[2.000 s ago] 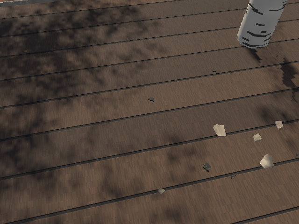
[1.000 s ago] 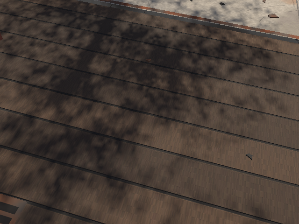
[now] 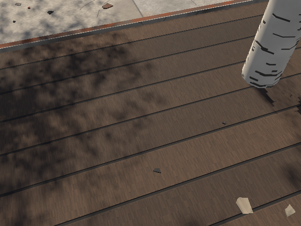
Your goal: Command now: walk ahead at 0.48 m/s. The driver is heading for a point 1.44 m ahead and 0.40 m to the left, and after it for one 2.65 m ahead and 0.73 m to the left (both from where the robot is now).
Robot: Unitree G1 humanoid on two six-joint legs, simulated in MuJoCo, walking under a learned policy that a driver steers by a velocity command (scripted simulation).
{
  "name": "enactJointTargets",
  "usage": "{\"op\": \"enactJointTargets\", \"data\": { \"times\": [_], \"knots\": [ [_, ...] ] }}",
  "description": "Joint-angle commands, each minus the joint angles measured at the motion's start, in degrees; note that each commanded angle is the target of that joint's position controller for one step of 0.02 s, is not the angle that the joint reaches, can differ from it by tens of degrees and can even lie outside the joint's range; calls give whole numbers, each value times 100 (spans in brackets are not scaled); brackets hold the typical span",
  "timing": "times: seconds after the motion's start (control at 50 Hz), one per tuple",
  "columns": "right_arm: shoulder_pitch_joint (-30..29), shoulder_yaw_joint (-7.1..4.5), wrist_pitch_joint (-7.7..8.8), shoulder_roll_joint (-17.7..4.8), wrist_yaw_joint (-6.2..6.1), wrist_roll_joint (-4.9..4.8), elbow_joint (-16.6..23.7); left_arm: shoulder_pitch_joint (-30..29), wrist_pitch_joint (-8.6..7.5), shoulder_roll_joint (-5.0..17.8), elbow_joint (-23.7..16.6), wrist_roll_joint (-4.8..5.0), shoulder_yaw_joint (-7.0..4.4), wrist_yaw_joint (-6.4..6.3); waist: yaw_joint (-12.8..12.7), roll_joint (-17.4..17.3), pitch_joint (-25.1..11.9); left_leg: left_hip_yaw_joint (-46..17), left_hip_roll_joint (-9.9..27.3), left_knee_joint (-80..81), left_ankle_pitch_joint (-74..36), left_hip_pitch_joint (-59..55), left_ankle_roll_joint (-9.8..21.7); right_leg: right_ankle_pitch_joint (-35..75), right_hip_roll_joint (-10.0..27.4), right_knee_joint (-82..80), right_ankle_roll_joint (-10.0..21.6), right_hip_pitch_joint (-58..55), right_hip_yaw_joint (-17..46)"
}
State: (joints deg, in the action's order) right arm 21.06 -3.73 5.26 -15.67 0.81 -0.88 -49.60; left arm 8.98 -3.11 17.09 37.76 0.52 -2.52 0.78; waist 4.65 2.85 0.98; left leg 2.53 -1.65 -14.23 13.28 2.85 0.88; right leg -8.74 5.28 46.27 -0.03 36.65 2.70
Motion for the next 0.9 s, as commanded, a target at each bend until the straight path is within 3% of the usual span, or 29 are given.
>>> {"op": "enactJointTargets", "data": {
  "times": [0.02, 0.06, 0.1, 0.12, 0.14, 0.16, 0.18, 0.2, 0.22, 0.24, 0.26, 0.3, 0.38, 0.46, 0.56, 0.62, 0.64, 0.66, 0.68, 0.7, 0.72, 0.74, 0.76, 0.78, 0.8, 0.84, 0.9],
  "knots": [
    [-331, -208, 51, -1092, -23, -99, 399, -581, -160, 178, -541, 14, 13, 82, -122, -706, 296, -891, 1336, 655, -1188, 674, 1033, 656, -132, -925, -63, -553, -183],
    [-152, -227, -7, -1193, -34, -135, 325, -725, -193, 329, -623, 50, -41, 118, -164, -732, 296, -1058, 1507, 493, -1209, 453, 937, 693, -221, -1293, -1, -769, -116],
    [-112, -235, -84, -1253, -54, -130, 282, -520, -224, 499, -589, 58, -129, 124, -391, -774, 180, -1147, 1586, 110, -1547, 259, 786, 529, -332, -1603, 118, -1271, -150],
    [-134, -210, -110, -1220, -63, -117, 282, -79, -228, 636, -469, 44, -222, 98, -684, -737, -84, -999, 1424, -476, -2192, 329, 649, 458, -450, -1789, 236, -2011, -248],
    [-68, -134, -112, -1025, -62, -60, 290, 690, -218, 878, -270, 15, -361, 41, -1058, -654, -609, -771, 1101, -1535, -2433, 694, 465, 432, -392, -1766, 387, -3205, -234],
    [-20, 45, -104, -561, -57, 125, 483, 1684, -179, 1348, -176, -97, -484, -45, -1404, 127, -1602, -476, 663, -3460, -834, 1738, 192, 240, 857, -1639, 745, -4817, 1021],
    [697, 175, -24, -64, -72, -28, 576, 1766, -135, 1632, -148, -191, -496, -17, -984, 1675, -2286, -583, -48, -5190, 2040, 3342, -42, -1261, 1981, -2570, 1464, -5788, 3596],
    [443, 12, -5, -734, -73, -180, 489, 1600, -149, 1080, -158, -128, -368, 8, -1116, 1022, -1759, -1040, 221, -5889, 1875, 3866, -34, -1896, 1812, -2939, 1369, -5325, 3715],
    [3, -63, -12, -935, -65, -227, 613, 1276, -168, 803, -133, -58, -278, 5, -1060, 766, -1023, -931, 462, -5971, 1353, 4162, 16, -1652, 1655, -2949, 1200, -4751, 2745],
    [-229, -57, -33, -869, -84, -164, 638, 939, -190, 647, -120, -69, -226, 18, -903, 426, -680, -845, 681, -5807, 893, 3982, 7, -977, 1408, -3053, 1112, -4123, 2090],
    [-323, -80, -71, -810, -86, -91, 651, 676, -215, 500, -89, -102, -198, 32, -744, 404, -419, -859, 823, -5548, 582, 3796, -10, -440, 1204, -3215, 1072, -3630, 1572],
    [-213, -72, -217, -594, -61, -116, 618, 423, -310, 364, -14, -144, -197, 23, -515, 420, -262, -858, 947, -5340, 247, 3332, -50, 219, 1039, -3554, 1056, -3106, 869],
    [-623, -38, -369, -385, -44, -55, 846, 392, -403, 515, 211, -125, -291, -46, -435, 64, 102, -903, 972, -4636, -362, 3686, -172, 1039, 1070, -3876, 1134, -3004, 3],
    [-1278, 37, -316, -277, 114, -37, 1065, 490, -337, 731, 351, -103, -363, -119, -638, -50, 302, -559, 871, -3229, -1447, 3506, -131, 1153, 925, -3976, 998, -3111, -805],
    [-2050, 49, -316, -353, 266, -41, 1469, 871, -173, 967, 593, 43, -462, -139, -854, -113, 532, -157, 729, -2354, -1186, 3584, 158, 1590, 1142, -3699, 842, -3912, -1225],
    [-1751, -91, -360, -614, 291, -33, 1563, 816, -35, 1212, 603, 117, -529, -172, -524, 141, 97, 315, 227, -2272, -345, 2782, 490, 4128, 1144, -2599, 659, -4279, -1471],
    [-1127, -216, -382, -811, 268, -52, 1437, 747, 22, 1255, 582, 145, -534, -182, -147, 160, -269, 458, -42, -2163, -223, 1974, 651, 4767, 1040, -1683, 565, -4170, -1582],
    [-165, -414, -415, -1144, 188, -69, 1182, 721, 36, 1151, 552, 149, -480, -201, 356, 38, -772, 387, -265, -1841, -514, 495, 874, 4432, 808, -379, 356, -3512, -1710],
    [445, -569, -487, -1691, 56, -104, 1042, 948, -16, 659, 421, -91, -306, -202, 369, -1038, -1212, -1297, 779, -1798, -829, -1151, 1249, 998, 417, 1536, 57, -1863, -1679],
    [61, -562, -396, -2041, 83, -87, 1281, 1221, -194, 183, 94, -109, -125, -146, -218, -1936, -2009, -4773, 1975, -731, 764, -2532, 2440, -2622, -815, 3315, -228, 237, -576],
    [92, -408, -301, -1493, 147, -62, 1358, 513, -381, 791, 25, 97, -232, -75, 232, -939, -1967, -4863, 2050, -131, 1140, -2431, 2174, -2359, -523, 3504, -101, 842, 336],
    [-46, -338, -217, -1252, 152, -28, 1298, 153, -470, 849, -118, 235, -241, -48, 163, -775, -1186, -4071, 1883, -100, 855, -1780, 1947, -1843, -315, 3205, 32, 1067, 256],
    [-384, -287, -172, -1106, 151, -30, 1310, 151, -502, 757, -63, 132, -220, -99, -136, -269, -674, -3399, 1625, -131, 157, -900, 1752, -1405, -54, 2693, 50, 807, 244],
    [-701, -232, -156, -905, 122, -9, 1363, 206, -481, 801, -4, -30, -257, -138, -340, -311, -496, -2895, 1409, -117, -493, -271, 1644, -1136, 115, 2202, 9, 409, 271],
    [-865, -196, -154, -839, 89, 58, 1455, 322, -418, 812, 26, -75, -279, -127, -497, -475, -415, -2642, 1257, -11, -921, 161, 1612, -946, 193, 2027, -32, 53, 292],
    [-881, -210, -134, -877, 31, 52, 1447, 381, -306, 686, 38, -135, -262, -120, -578, -492, -368, -2320, 1139, 122, -1602, 586, 1664, -768, 167, 1630, -197, -167, 177],
    [-621, -255, -138, -1042, -85, 15, 1316, -123, -227, 477, -117, -159, -184, -130, -446, -458, -151, -1867, 904, 167, -1913, 919, 1554, 40, 26, 616, -424, -68, 59]
  ]
}}
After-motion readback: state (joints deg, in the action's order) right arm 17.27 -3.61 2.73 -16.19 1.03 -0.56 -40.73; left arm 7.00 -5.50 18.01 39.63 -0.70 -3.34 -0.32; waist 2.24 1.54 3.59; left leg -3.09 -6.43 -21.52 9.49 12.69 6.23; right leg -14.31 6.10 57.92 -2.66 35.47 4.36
